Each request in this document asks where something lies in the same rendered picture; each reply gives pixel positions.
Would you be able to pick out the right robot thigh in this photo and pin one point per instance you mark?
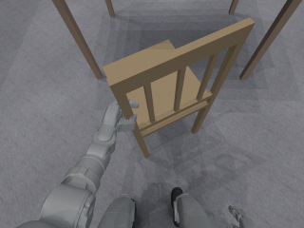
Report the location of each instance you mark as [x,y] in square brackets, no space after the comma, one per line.
[189,213]

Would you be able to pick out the right robot hand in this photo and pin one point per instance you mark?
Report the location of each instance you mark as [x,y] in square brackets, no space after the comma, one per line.
[241,217]

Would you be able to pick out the robot left forearm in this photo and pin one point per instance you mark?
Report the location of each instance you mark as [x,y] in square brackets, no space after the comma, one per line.
[87,172]

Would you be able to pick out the chair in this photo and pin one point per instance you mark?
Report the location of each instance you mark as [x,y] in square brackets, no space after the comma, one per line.
[159,79]

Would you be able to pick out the left robot hand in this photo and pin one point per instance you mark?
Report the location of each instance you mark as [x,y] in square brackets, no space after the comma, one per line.
[113,114]

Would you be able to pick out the robot left upper arm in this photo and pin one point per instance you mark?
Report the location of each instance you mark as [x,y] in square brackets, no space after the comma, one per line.
[66,207]

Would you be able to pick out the left robot shin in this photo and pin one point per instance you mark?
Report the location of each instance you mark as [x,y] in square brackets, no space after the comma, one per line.
[126,196]

